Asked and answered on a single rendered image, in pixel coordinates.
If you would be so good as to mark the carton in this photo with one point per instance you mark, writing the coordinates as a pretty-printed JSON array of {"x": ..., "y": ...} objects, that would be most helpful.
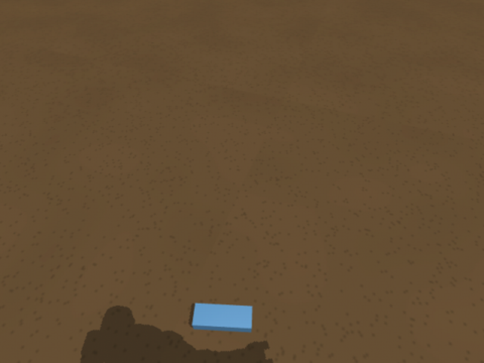
[{"x": 222, "y": 317}]

